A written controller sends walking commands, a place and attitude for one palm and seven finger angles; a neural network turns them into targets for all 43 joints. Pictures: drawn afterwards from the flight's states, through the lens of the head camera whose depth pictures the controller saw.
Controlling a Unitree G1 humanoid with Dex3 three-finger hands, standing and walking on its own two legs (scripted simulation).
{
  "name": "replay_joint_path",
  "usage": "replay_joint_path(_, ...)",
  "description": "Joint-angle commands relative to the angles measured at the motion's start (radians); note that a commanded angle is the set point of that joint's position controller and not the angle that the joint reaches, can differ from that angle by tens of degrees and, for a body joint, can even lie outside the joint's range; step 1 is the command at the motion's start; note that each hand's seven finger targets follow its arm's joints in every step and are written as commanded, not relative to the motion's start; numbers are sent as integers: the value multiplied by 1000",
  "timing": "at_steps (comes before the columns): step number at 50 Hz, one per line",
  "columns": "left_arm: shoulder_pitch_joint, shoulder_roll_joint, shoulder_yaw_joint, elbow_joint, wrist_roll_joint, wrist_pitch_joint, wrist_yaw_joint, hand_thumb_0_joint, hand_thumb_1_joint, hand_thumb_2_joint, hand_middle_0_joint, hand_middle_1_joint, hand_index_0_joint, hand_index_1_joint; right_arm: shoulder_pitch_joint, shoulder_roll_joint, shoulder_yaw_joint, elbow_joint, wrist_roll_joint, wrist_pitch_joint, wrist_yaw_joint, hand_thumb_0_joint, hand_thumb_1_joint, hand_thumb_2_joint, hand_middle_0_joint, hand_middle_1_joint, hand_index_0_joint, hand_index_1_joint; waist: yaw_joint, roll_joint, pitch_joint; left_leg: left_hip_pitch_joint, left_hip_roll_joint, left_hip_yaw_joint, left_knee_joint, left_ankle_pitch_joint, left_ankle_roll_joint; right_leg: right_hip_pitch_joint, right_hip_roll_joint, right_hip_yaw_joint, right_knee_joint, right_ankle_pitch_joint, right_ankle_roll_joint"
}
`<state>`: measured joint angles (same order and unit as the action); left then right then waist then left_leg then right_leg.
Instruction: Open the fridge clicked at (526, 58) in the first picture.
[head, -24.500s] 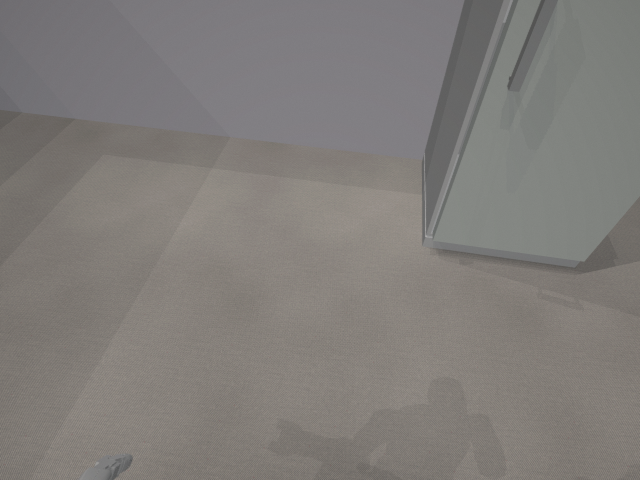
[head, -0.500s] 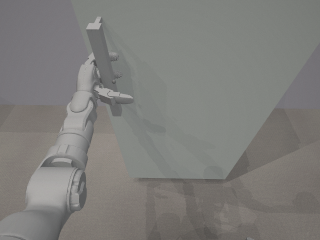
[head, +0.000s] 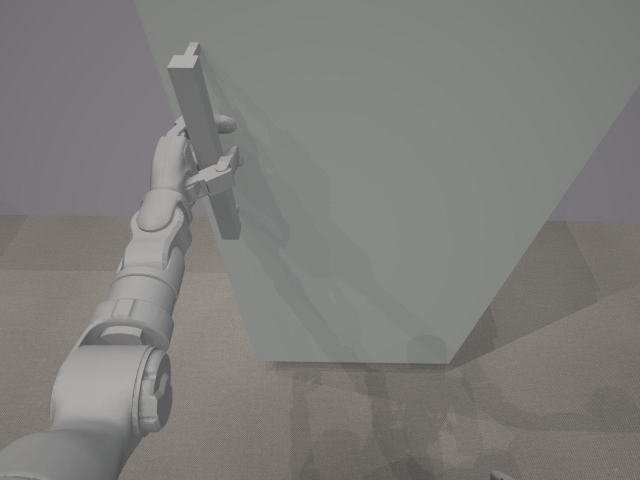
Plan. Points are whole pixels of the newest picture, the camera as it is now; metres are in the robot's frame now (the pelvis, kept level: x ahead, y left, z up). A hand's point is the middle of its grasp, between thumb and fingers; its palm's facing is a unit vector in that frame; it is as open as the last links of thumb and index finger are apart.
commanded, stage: grip the handle and tug to test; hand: left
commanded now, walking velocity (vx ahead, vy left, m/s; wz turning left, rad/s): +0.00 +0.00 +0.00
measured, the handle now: (215, 155) +0.50 +0.15 +0.14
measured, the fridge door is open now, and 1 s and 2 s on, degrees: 0 1 24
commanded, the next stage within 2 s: pull the door a little, standing still in 0.76 s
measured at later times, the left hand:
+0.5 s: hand (226, 170) +0.46 +0.12 +0.15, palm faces -0.01 -1.00 +0.00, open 5.7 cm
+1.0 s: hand (224, 174) +0.45 +0.12 +0.15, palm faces -0.02 -1.00 +0.02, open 5.8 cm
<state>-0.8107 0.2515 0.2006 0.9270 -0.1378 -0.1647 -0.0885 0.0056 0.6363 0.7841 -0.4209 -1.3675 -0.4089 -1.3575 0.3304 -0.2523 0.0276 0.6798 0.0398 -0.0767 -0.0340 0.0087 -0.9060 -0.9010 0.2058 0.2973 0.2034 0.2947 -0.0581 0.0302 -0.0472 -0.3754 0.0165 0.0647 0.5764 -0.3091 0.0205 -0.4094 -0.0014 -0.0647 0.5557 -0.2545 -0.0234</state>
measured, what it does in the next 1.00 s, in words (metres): stands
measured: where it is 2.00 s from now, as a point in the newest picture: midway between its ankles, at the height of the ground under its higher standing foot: outside the picture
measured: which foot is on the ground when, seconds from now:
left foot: down 0.00-1.00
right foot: down 0.00-1.00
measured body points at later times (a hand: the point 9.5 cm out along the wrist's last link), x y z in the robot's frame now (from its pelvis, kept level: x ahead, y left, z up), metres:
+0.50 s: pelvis +0.00 +0.00 +0.00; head +0.03 -0.01 +0.45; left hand +0.45 +0.18 +0.15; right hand +0.08 -0.25 -0.12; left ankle -0.01 +0.10 -0.73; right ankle +0.01 -0.10 -0.73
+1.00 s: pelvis +0.03 +0.00 +0.01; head +0.05 -0.01 +0.46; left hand +0.44 +0.18 +0.15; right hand +0.14 -0.25 -0.10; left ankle -0.01 +0.10 -0.73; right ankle +0.01 -0.10 -0.73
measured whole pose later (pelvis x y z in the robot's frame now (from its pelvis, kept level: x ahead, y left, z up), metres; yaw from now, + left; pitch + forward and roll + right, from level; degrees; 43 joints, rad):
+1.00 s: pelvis +0.03 +0.00 +0.01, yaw -2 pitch +5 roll -1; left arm -0.56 0.19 0.19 0.53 -0.15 0.02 -0.06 0.02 0.68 0.76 -0.36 -1.40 -0.39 -1.40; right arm 0.28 -0.24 0.01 0.62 0.05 -0.02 -0.04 0.01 -0.91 -0.90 0.21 0.30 0.20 0.29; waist -0.03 0.03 -0.05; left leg -0.26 0.03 0.09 0.50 -0.32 0.02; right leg -0.31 0.01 -0.04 0.48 -0.26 -0.02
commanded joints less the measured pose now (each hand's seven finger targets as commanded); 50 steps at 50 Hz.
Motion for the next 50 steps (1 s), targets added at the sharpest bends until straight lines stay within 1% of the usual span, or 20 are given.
replay_joint_path(1, -477, 191, 42, -248, -11, -68, -9, 0, 900, 900, -450, -1400, -450, -1400, 23, -134, -48, -109, 1, -34, -13, 0, -900, -900, 200, 300, 200, 300, 3, -24, -358, 123, -16, -48, -55, 283, 14, 195, 15, 41, -36, 342, -6)
replay_joint_path(2, -490, 175, 28, -257, -14, -69, -11, 0, 900, 900, -450, -1400, -450, -1400, 22, -133, -47, -109, 1, -34, -12, 0, -900, -900, 200, 300, 200, 300, -7, -35, -354, 129, -16, -47, -54, 281, 14, 189, 16, 40, -39, 342, -4)
replay_joint_path(5, -463, 187, 39, -247, -13, -66, -7, 0, 900, 900, -450, -1400, -450, -1400, 23, -136, -50, -112, 0, -29, -15, 0, -900, -900, 200, 300, 200, 300, 0, -57, -352, 120, -14, -45, -57, 279, 16, 202, 15, 39, -41, 339, -3)
replay_joint_path(10, -462, 194, 42, -267, -13, -66, -8, 0, 900, 900, -450, -1400, -450, -1400, 18, -136, -51, -117, 1, -26, -17, 0, -900, -900, 200, 300, 200, 300, 2, -50, -356, 127, -14, -43, -59, 286, 17, 210, 14, 41, -44, 347, -4)
replay_joint_path(14, -497, 182, 27, -255, -12, -57, -11, 0, 900, 900, -450, -1400, -450, -1400, 16, -135, -47, -112, 2, -25, -18, 0, -900, -900, 200, 300, 200, 300, -11, -37, -332, 121, -15, -43, -64, 248, 16, 185, 15, 45, -52, 320, -2)
replay_joint_path(16, -491, 208, 43, -241, -7, -57, -9, 0, 900, 900, -450, -1400, -450, -1400, 18, -137, -46, -110, 2, -23, -21, 0, -900, -900, 200, 300, 200, 300, -5, -36, -333, 115, -15, -45, -65, 254, 16, 192, 13, 44, -50, 320, -3)
replay_joint_path(17, -503, 182, 27, -248, -9, -56, -8, 0, 900, 900, -450, -1400, -450, -1400, 20, -133, -47, -110, 2, -24, -19, 0, -900, -900, 200, 300, 200, 300, -13, -42, -336, 122, -16, -44, -64, 257, 18, 189, 15, 44, -51, 327, -1)
replay_joint_path(18, -485, 194, 38, -250, -6, -57, -8, 0, 900, 900, -450, -1400, -450, -1400, 19, -134, -48, -111, 2, -25, -20, 0, -900, -900, 200, 300, 200, 300, -1, -36, -350, 122, -17, -44, -63, 262, 15, 197, 14, 44, -47, 328, -4)
replay_joint_path(19, -479, 167, 17, -250, -8, -54, -11, 0, 900, 900, -450, -1400, -450, -1400, 15, -131, -46, -113, 2, -25, -18, 0, -900, -900, 200, 300, 200, 300, -5, -20, -346, 128, -16, -44, -65, 260, 14, 188, 14, 41, -48, 323, -4)
replay_joint_path(20, -460, 171, 26, -250, -12, -57, -8, 0, 900, 900, -450, -1400, -450, -1400, 22, -134, -51, -115, 1, -26, -19, 0, -900, -900, 200, 300, 200, 300, -4, -57, -360, 134, -16, -46, -61, 276, 17, 201, 15, 38, -46, 333, -3)
replay_joint_path(23, -414, 203, 60, -270, -17, -55, -11, 0, 900, 900, -450, -1400, -450, -1400, 10, -135, -48, -122, 1, -26, -18, 0, -900, -900, 200, 300, 200, 300, 14, -51, -372, 119, -16, -36, -67, 266, 17, 228, 13, 47, -49, 343, -2)
replay_joint_path(24, -394, 196, 59, -286, -20, -54, -15, 0, 900, 900, -450, -1400, -450, -1400, 11, -134, -49, -125, 0, -27, -16, 0, -900, -900, 200, 300, 200, 300, 17, -77, -379, 116, -16, -37, -68, 281, 17, 246, 14, 44, -45, 363, -3)
replay_joint_path(30, -236, 221, 101, -380, -38, -38, -30, 0, 900, 900, -450, -1400, -450, -1400, -18, -136, -52, -163, 3, -17, -12, 0, -900, -900, 200, 300, 200, 300, 60, -66, -387, 118, -14, -17, -77, 350, 17, 320, 11, 45, -41, 443, -7)
replay_joint_path(32, -197, 216, 103, -418, -42, -22, -35, 0, 900, 900, -450, -1400, -450, -1400, -33, -131, -49, -170, 7, -17, -10, 0, -900, -900, 200, 300, 200, 300, 68, -27, -373, 123, -13, -11, -79, 360, 14, 317, 11, 49, -44, 457, -9)
replay_joint_path(39, -63, 201, 115, -558, -52, 43, -25, 0, 900, 900, -450, -1400, -450, -1400, -55, -128, -58, -196, 9, -5, -8, 0, -900, -900, 200, 300, 200, 300, 81, -73, -363, 156, -5, 1, -87, 439, 15, 350, 11, 46, -50, 538, -3)
replay_joint_path(43, 11, 198, 123, -662, -49, 78, -17, 0, 900, 900, -450, -1400, -450, -1400, -65, -119, -60, -207, 7, 4, -5, 0, -900, -900, 200, 300, 200, 300, 100, -34, -394, 197, 0, 5, -84, 566, 11, 386, 6, 47, -43, 633, -4)
replay_joint_path(45, -145, 95, 11, -636, -44, 106, -7, 0, 900, 900, -450, -1400, -450, -1400, -58, -116, -57, -187, 10, 11, -11, 0, -900, -900, 200, 300, 200, 300, 36, -44, -327, 215, 1, -5, -78, 534, 11, 311, 10, 34, -59, 585, 2)
replay_joint_path(46, -219, 110, 10, -631, -35, 117, 6, 0, 900, 900, -450, -1400, -450, -1400, -52, -119, -60, -173, 9, 13, -15, 0, -900, -900, 200, 300, 200, 300, 16, -44, -299, 219, 6, -15, -76, 513, 10, 269, 15, 34, -68, 551, 4)
replay_joint_path(47, -176, 118, 34, -623, -32, 127, 16, 0, 900, 900, -450, -1400, -450, -1400, -45, -119, -64, -171, 4, 14, -15, 0, -900, -900, 200, 300, 200, 300, 33, -55, -324, 230, 5, -18, -76, 524, 11, 280, 17, 35, -65, 550, 3)
replay_joint_path(50, -88, 90, 20, -646, -24, 141, 27, 0, 900, 900, -450, -1400, -450, -1400, -59, -113, -62, -182, 0, 18, -13, 0, -900, -900, 200, 300, 200, 300, 59, -13, -371, 253, -1, -14, -69, 578, 7, 309, 11, 31, -56, 574, -2)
